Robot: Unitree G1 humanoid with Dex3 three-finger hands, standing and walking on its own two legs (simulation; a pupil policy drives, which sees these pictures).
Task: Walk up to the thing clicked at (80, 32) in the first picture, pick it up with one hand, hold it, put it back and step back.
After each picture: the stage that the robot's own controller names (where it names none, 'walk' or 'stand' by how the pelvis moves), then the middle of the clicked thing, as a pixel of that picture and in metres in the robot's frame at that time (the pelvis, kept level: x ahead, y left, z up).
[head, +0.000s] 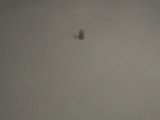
stand; (81, 34) +1.54 +0.04 -0.72
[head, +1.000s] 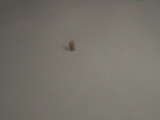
walk; (72, 46) +1.42 +0.25 -0.71
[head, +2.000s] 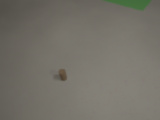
walk; (62, 75) +0.92 +0.28 -0.72
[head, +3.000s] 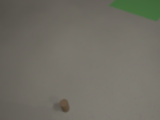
walk; (64, 105) +0.56 +0.23 -0.71
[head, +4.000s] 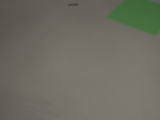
stand; out of the picture +0.37 +0.21 -0.70
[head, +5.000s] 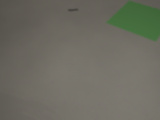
stand; out of the picture +0.33 +0.20 -0.71
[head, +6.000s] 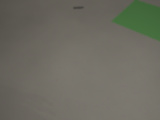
stand; out of the picture +0.33 +0.17 -0.72
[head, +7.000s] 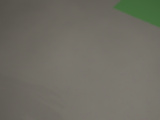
stand; out of the picture +0.36 +0.18 -0.71
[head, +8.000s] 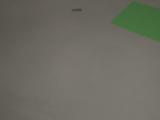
stand; out of the picture +0.35 +0.17 -0.72
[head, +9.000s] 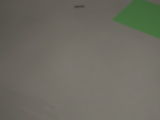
stand; out of the picture +0.37 +0.17 -0.73
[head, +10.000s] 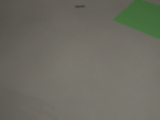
stand; out of the picture +0.37 +0.16 -0.73
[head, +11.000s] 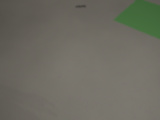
stand; out of the picture +0.36 +0.16 -0.73
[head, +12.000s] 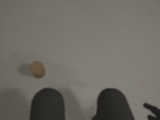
go down; (38, 70) +0.43 +0.20 -0.39
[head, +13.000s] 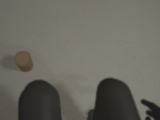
go down; (24, 62) +0.44 +0.23 -0.30
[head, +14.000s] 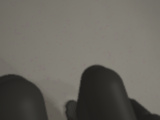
close in; out of the picture +0.41 +0.27 -0.22
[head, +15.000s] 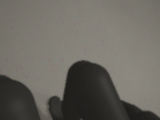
close; out of the picture +0.42 +0.28 -0.22
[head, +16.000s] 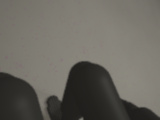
lift; out of the picture +0.40 +0.27 -0.23
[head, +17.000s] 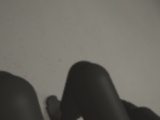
lift; out of the picture +0.38 +0.26 -0.23
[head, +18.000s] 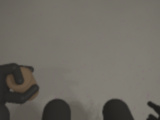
lift; (24, 85) +0.32 +0.20 -0.02
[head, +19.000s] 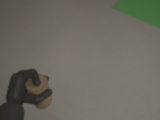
hold; (40, 92) +0.32 +0.17 +0.00
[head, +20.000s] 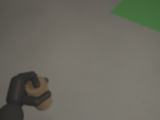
hold; (40, 94) +0.32 +0.17 +0.00
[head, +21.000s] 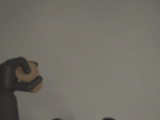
crouch; (30, 78) +0.37 +0.19 -0.05
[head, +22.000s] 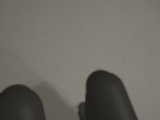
lower; out of the picture +0.47 +0.28 -0.11
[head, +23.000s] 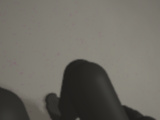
lower; out of the picture +0.44 +0.30 -0.23
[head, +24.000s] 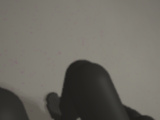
lower; out of the picture +0.44 +0.30 -0.23
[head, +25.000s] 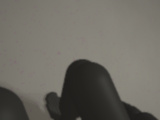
lower; out of the picture +0.44 +0.30 -0.23
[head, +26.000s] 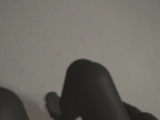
lower; out of the picture +0.44 +0.30 -0.23
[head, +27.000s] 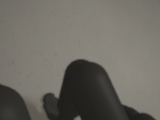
withdraw; out of the picture +0.43 +0.28 -0.23
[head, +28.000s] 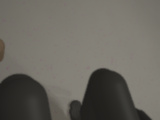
stand; out of the picture +0.44 +0.25 -0.25
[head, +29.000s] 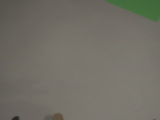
stand; out of the picture +0.40 +0.16 -0.63
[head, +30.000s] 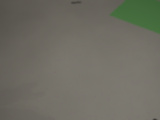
stand; out of the picture +0.40 +0.16 -0.67
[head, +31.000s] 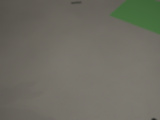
stand; out of the picture +0.40 +0.16 -0.67
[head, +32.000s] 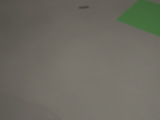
stand; out of the picture +0.42 +0.15 -0.72
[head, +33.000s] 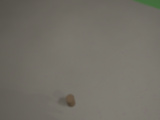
walk; (70, 100) +0.52 +0.16 -0.70
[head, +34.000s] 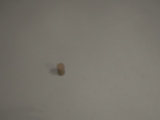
walk; (61, 69) +0.81 +0.18 -0.70
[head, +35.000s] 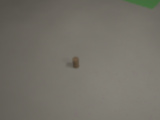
walk; (75, 62) +1.06 +0.15 -0.71
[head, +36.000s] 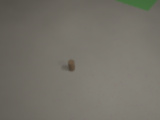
stand; (71, 65) +1.02 +0.15 -0.72
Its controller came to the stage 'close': yes
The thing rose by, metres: 0.71
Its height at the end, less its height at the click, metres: +0.00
